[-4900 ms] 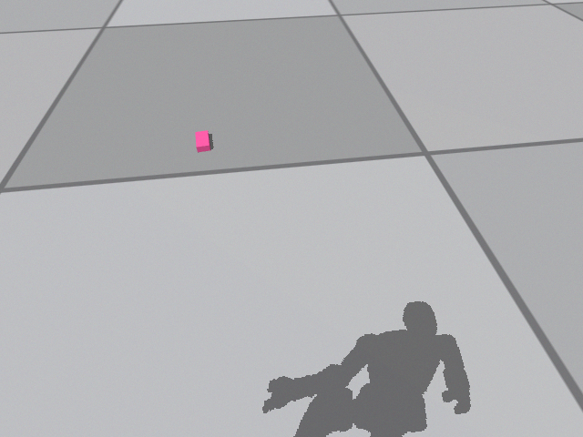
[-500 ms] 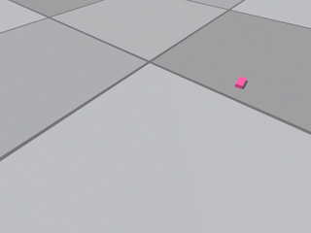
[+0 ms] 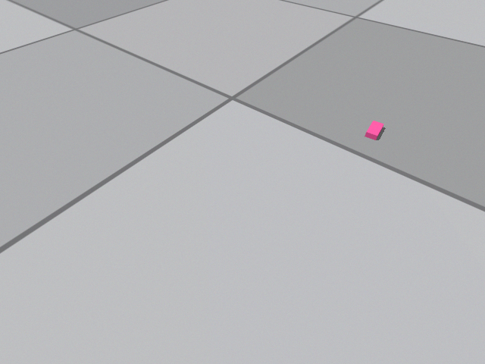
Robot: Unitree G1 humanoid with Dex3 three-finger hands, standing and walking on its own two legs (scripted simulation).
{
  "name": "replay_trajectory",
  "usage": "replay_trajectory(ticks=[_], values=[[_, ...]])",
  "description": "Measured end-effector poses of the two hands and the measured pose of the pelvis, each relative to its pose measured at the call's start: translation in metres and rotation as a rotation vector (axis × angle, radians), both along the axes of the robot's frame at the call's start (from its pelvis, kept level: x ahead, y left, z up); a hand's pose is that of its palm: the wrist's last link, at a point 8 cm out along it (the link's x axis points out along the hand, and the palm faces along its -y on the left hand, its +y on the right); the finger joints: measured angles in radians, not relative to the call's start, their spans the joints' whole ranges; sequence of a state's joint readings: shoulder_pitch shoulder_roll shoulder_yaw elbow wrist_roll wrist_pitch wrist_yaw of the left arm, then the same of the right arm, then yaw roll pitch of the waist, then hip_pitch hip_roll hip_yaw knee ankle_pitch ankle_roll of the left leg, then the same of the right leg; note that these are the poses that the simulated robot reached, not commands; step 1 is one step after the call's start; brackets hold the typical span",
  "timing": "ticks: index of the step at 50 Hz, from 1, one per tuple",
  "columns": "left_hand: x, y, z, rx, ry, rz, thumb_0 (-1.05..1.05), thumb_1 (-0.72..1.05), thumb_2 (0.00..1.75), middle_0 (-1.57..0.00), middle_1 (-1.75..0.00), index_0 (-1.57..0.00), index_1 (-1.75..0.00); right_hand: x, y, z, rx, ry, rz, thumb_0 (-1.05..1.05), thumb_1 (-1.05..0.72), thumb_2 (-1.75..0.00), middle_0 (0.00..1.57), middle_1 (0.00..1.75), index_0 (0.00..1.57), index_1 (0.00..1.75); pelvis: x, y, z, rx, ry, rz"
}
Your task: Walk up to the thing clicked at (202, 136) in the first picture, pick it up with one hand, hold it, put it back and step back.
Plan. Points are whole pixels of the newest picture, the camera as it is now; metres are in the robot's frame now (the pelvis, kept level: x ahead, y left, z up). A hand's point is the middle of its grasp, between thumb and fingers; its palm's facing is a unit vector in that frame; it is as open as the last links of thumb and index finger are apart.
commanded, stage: stand
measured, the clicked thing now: (374, 130) +1.70 -0.86 -0.76
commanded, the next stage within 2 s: walk up in 0.72 s
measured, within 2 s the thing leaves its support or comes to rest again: neither
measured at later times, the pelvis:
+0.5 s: pelvis +0.00 +0.00 +0.00, yaw +0 degrees
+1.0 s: pelvis -0.01 +0.03 -0.01, yaw -9 degrees
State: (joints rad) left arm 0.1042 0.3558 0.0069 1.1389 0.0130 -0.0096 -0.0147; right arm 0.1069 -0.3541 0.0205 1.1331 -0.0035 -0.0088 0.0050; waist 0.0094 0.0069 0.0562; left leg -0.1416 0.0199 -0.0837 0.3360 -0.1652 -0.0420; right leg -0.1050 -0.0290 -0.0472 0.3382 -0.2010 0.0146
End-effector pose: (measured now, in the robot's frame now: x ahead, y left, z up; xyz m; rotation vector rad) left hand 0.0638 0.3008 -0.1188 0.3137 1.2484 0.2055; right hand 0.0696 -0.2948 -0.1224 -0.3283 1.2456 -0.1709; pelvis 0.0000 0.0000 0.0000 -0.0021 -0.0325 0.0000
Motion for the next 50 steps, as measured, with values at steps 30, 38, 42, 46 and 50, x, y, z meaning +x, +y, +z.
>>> replay_trajectory(ticks=[30, 38, 42, 46, 50], values=[[0.001, -0.002, 0.001, 0.005, 0.004, -0.006, 0.01, 0.90, 0.90, -0.21, -0.30, -0.20, -0.30, 0.003, -0.002, -0.001, 0.002, -0.005, -0.003, 0.00, -0.90, -0.90, 0.20, 0.30, 0.20, 0.30, 0.003, -0.002, 0.000, -0.001, -0.001, -0.004], [0.004, -0.001, 0.001, 0.003, -0.006, -0.013, 0.01, 0.90, 0.90, -0.21, -0.30, -0.21, -0.30, 0.003, -0.004, 0.000, 0.000, -0.017, -0.023, 0.00, -0.90, -0.90, 0.20, 0.30, 0.20, 0.30, 0.001, 0.000, -0.002, -0.003, 0.000, -0.027], [0.008, 0.009, -0.003, 0.013, 0.004, -0.054, 0.01, 0.90, 0.90, -0.21, -0.30, -0.21, -0.30, 0.003, -0.009, 0.002, -0.022, -0.077, -0.077, 0.00, -0.90, -0.90, 0.20, 0.30, 0.20, 0.30, -0.004, 0.010, -0.007, -0.008, 0.003, -0.073], [0.021, 0.024, -0.009, 0.022, -0.004, -0.104, 0.01, 0.90, 0.90, -0.21, -0.30, -0.21, -0.30, -0.007, -0.007, 0.006, -0.054, -0.106, -0.116, 0.00, -0.90, -0.90, 0.20, 0.30, 0.20, 0.30, -0.008, 0.023, -0.013, 0.007, 0.007, -0.114], [0.038, 0.030, -0.010, 0.038, -0.014, -0.154, 0.01, 0.90, 0.90, -0.21, -0.30, -0.20, -0.30, -0.027, -0.004, 0.012, -0.068, -0.111, -0.150, 0.00, -0.90, -0.90, 0.20, 0.30, 0.20, 0.30, -0.012, 0.026, -0.013, -0.003, 0.001, -0.154]])
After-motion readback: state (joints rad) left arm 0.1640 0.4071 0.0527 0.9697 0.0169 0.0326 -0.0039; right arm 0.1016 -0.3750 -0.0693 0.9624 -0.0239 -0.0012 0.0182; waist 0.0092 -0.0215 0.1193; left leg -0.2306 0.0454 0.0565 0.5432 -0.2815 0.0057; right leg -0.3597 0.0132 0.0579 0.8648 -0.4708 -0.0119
